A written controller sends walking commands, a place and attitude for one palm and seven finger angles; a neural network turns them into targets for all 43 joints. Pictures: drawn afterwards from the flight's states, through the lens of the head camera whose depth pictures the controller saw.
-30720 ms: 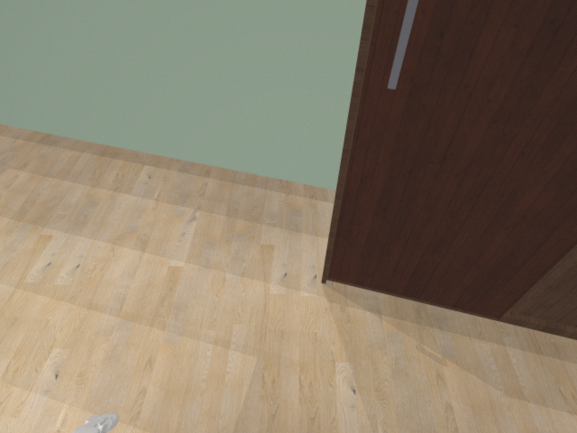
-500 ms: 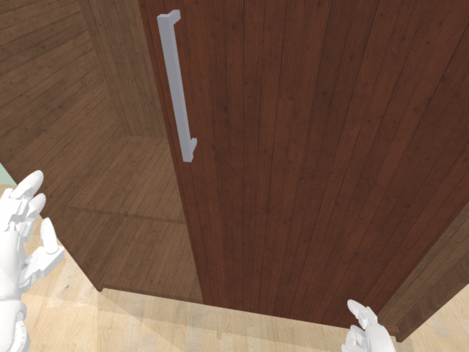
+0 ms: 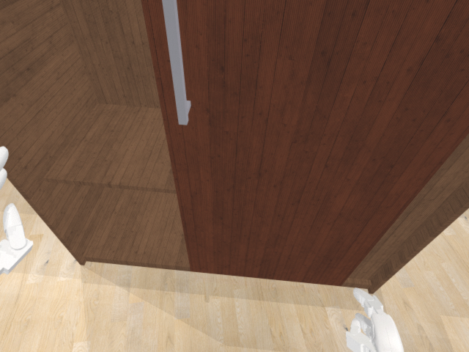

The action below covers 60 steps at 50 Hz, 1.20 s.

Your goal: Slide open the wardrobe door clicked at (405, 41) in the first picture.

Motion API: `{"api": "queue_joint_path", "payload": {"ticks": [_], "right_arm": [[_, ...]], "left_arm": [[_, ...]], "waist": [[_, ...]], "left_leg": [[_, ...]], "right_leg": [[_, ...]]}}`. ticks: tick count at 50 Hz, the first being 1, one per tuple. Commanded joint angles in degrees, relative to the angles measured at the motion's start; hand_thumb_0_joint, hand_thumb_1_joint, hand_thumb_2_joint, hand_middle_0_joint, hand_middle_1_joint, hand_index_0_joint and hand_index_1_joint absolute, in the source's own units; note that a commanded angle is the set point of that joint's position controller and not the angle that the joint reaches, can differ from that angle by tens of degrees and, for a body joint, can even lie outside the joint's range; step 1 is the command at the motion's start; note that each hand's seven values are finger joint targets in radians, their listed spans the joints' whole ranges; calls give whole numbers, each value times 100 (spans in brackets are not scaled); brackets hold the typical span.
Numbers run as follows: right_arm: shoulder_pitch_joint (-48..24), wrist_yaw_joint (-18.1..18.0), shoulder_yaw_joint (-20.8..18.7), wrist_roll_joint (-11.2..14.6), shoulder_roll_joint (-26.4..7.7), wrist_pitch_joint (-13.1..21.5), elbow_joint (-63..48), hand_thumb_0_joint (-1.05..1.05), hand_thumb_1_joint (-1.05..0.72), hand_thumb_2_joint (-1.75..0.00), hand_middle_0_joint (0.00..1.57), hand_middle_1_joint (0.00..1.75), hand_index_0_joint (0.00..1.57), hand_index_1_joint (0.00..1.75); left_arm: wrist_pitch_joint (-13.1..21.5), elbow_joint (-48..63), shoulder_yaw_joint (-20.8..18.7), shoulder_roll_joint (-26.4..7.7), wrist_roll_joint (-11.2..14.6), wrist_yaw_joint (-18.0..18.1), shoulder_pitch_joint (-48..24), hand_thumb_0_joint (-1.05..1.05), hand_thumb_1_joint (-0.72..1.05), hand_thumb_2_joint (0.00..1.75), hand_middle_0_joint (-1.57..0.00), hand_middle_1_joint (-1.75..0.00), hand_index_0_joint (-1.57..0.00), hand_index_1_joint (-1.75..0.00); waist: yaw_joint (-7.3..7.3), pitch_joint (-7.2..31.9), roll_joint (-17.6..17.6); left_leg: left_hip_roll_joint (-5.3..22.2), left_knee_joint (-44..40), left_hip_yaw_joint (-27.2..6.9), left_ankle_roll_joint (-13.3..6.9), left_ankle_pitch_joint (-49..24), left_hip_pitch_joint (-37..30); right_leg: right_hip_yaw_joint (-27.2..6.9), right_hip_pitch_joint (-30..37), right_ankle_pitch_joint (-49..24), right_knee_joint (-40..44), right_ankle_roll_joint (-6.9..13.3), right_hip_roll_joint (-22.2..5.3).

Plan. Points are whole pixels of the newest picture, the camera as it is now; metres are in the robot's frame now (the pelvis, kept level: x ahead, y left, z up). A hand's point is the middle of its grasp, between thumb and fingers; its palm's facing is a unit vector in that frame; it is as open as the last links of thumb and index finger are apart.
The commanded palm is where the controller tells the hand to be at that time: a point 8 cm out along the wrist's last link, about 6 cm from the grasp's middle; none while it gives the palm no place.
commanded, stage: step back with the hand held close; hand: left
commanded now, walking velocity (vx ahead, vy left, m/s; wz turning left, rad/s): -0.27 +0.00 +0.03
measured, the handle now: (178, 52) +0.52 +0.15 +0.26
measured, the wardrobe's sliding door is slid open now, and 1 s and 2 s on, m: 0.48 0.48 0.48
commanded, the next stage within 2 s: stop stepping back and stand still in 0.42 s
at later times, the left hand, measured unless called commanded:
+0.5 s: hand out of the picture +0.09 +0.28 +0.17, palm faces +0.56 -0.70 -0.45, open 7.4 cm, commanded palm +0.01 +0.31 +0.18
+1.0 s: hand out of the picture -0.08 +0.36 +0.19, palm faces +0.70 -0.66 -0.29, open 7.4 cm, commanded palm -0.12 +0.36 +0.18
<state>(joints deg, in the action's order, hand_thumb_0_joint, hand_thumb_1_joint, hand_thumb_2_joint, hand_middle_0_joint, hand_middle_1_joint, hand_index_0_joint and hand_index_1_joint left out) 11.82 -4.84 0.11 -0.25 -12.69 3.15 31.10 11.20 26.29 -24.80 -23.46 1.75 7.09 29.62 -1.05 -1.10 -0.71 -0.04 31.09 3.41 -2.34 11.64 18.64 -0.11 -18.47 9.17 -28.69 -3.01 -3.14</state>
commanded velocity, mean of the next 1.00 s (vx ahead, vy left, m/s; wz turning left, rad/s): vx -0.04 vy -0.01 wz -0.03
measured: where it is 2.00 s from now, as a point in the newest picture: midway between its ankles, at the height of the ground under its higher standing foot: outside the picture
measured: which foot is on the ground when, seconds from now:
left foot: down 0.00-0.80, up 0.82-1.00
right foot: down 0.00-0.62, up 0.64-0.82, down 0.84-1.00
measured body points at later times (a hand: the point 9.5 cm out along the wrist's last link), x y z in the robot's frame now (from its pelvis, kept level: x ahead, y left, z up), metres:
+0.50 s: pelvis -0.09 -0.01 -0.02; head -0.08 +0.01 +0.43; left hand +0.05 +0.32 +0.19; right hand +0.11 -0.23 -0.09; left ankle +0.05 +0.10 -0.72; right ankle +0.06 -0.14 -0.73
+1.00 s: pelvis -0.22 +0.04 -0.01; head -0.25 +0.06 +0.44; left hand -0.12 +0.39 +0.20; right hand -0.03 -0.17 -0.08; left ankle -0.28 +0.17 -0.70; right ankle -0.22 -0.08 -0.73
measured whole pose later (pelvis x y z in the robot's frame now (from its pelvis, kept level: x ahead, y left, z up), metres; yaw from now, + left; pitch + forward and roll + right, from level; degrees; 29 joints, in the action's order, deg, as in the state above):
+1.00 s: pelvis -0.22 +0.04 -0.01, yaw +9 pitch +4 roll +1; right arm 18.0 -4.4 0.6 -0.8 -11.0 9.3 40.0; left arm 11.9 25.7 -25.8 -21.5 2.2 7.6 21.7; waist -5.3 8.0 -5.6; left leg 1.9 51.4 0.7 -0.7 25.1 24.0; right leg -0.9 -19.3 21.1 -36.8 1.3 -0.4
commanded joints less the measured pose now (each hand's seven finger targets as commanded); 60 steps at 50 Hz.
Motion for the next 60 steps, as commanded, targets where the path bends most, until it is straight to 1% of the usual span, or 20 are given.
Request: {"api": "queue_joint_path", "payload": {"ticks": [1,18,28,30,32,34,37,39,40,41,42,43,44,46,50,51,52,54,55,60], "right_arm": [[-504,-68,-312,27,-835,466,-873,0,-90,-90,20,30,20,30],[-252,-11,-384,-28,-779,890,-629,0,-90,-90,20,30,20,30],[-16,31,-407,-42,-673,722,-308,0,-90,-90,20,30,20,30],[75,-46,-436,-78,-795,690,-338,0,-90,-90,20,30,20,30],[-345,-23,-500,-119,-829,841,-684,0,-90,-90,20,30,20,30],[-230,150,-643,-7,-609,933,-527,0,-90,-90,20,30,20,30],[-440,324,-596,153,-638,1003,-480,0,-90,-90,20,30,20,30],[-431,222,-439,162,-411,864,-374,0,-90,-90,20,30,20,30],[-573,169,-442,174,-415,699,-412,0,-90,-90,20,30,20,30],[-702,206,-487,118,-670,639,-520,0,-90,-90,20,30,20,30],[-495,310,-483,30,-521,749,-224,0,-90,-90,20,30,20,30],[-476,351,-265,-144,-338,886,-76,0,-90,-90,20,30,20,30],[-675,265,-131,-52,-262,775,-410,0,-90,-90,20,30,20,30],[-329,-53,-280,24,-588,1023,-60,0,-90,-90,20,30,20,30],[115,-219,-162,-69,-578,1119,-2,0,-90,-90,20,30,20,30],[98,-193,-239,-47,-809,1094,-202,0,-90,-90,20,30,20,30],[27,-162,-256,-13,-792,1020,-358,0,-90,-90,20,30,20,30],[-27,-68,-345,24,-753,958,-328,0,-90,-90,20,30,20,30],[-86,5,-289,-34,-663,917,-363,0,-90,-90,20,30,20,30],[-327,217,-268,-54,-590,900,-455,0,-90,-90,20,30,20,30]], "left_arm": [[503,1090,-579,-793,-95,168,-488,0,90,90,-20,-30,-20,-30],[939,1105,-863,-922,-158,211,-652,0,90,90,-20,-30,-20,-30],[1023,1471,-847,-1189,-56,181,-985,0,90,90,-20,-30,-20,-30],[978,1688,-956,-1248,-35,180,-1201,0,90,90,-20,-30,-20,-30],[694,2085,-1139,-1389,16,165,-1569,0,90,90,-20,-30,-20,-30],[686,2116,-1429,-1902,5,79,-2238,0,90,90,-20,-30,-20,-30],[628,1087,-1009,-1106,80,15,-483,0,90,90,-20,-30,-20,-30],[484,1145,-1217,-1341,194,70,65,0,90,90,-20,-30,-20,-30],[425,1892,-1326,-1680,206,57,-341,0,90,90,-20,-30,-20,-30],[395,2270,-1404,-2006,182,33,-894,0,90,90,-20,-30,-20,-30],[380,2623,-1615,-2355,269,-14,-1890,0,90,90,-20,-30,-20,-30],[343,1460,-1460,-2258,357,-120,-2033,0,90,90,-20,-30,-20,-30],[381,1564,-539,-1411,253,-303,-2483,0,90,90,-20,-30,-20,-30],[267,433,-484,-1065,127,-21,-1703,0,90,90,-20,-30,-20,-30],[137,423,118,-591,-77,238,-1818,0,90,90,-20,-30,-20,-30],[195,800,203,-546,-40,271,-2055,0,90,90,-20,-30,-20,-30],[329,1248,172,-755,-42,297,-2447,0,90,90,-20,-30,-20,-30],[453,1063,-449,-1390,5,242,-1849,0,90,90,-20,-30,-20,-30],[426,1685,-393,-1312,75,169,-1617,0,90,90,-20,-30,-20,-30],[416,2164,-644,-1207,-13,110,-217,0,90,90,-20,-30,-20,-30]], "waist": [[0,318,627],[51,419,374],[241,700,-494],[301,896,397],[16,1189,2710],[-93,1038,1768],[-233,1045,1212],[-192,800,250],[-166,291,-1568],[50,-385,-1829],[288,-376,-1750],[506,-117,-936],[192,69,-449],[44,-195,530],[195,801,78],[264,903,1281],[264,691,1600],[213,587,424],[279,535,557],[95,161,1884]], "left_leg": [[698,-1355,-856,-306,2400,1928],[609,-736,-1000,-254,2913,1874],[121,1481,-590,151,1965,-1035],[527,508,-1270,11,2770,-902],[1816,-2991,-2600,-95,4651,2418],[1449,-2808,-1394,135,3883,3489],[735,-1464,214,371,2647,1296],[366,1038,778,778,2002,110],[45,4316,406,783,1749,381],[-109,6424,-718,539,1521,2091],[74,7217,-1333,600,1051,2508],[608,6633,-983,686,781,1467],[252,5020,-349,587,571,1894],[297,2972,-370,236,1127,1718],[155,-1295,96,-45,1148,-1073],[1157,-1317,-1346,-264,-61,-2158],[2197,-1258,-2544,-588,-1249,-2614],[2561,-1433,-2731,-1039,-1343,-2687],[2456,-1441,-2786,-1014,-1495,-2351],[1610,-1833,-556,-373,-390,-539]], "right_leg": [[-256,1411,372,-300,192,160],[-867,371,1272,-330,394,251],[-1113,-2977,3370,773,699,-438],[-442,-2829,3169,-682,559,26],[560,27,2778,-5755,162,1394],[420,1174,2270,-6773,79,1310],[1191,315,2561,-3402,481,973],[311,-756,3136,148,1055,435],[-1788,-2176,3578,1630,1550,-966],[-3796,-2837,4440,2499,1909,-1812],[-4178,-3241,5142,2715,1968,-2202],[-3029,-3810,3867,2056,1838,-1840],[-2427,-2226,4386,1910,1338,-839],[-2818,-731,2053,1335,1366,-1023],[-897,65,620,-677,776,-255],[-209,-1130,765,-2050,460,302],[242,-2444,2178,-2790,261,378],[51,-3106,1937,-3343,261,304],[-57,-2952,1894,-3511,289,96],[499,-1169,325,-2331,279,59]]}}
